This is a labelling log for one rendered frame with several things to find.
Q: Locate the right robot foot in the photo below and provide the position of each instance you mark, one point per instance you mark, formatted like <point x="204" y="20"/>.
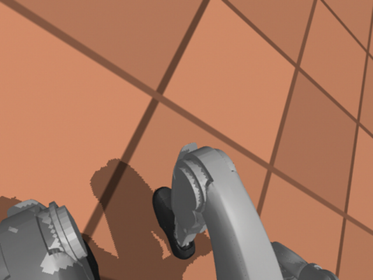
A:
<point x="165" y="216"/>

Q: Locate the left robot foot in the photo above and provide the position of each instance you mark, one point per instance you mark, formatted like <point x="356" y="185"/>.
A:
<point x="92" y="262"/>

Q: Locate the right robot arm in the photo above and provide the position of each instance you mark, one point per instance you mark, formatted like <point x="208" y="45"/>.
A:
<point x="313" y="271"/>

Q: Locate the right robot hand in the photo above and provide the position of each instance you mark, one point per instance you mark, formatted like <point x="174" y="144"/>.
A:
<point x="290" y="263"/>

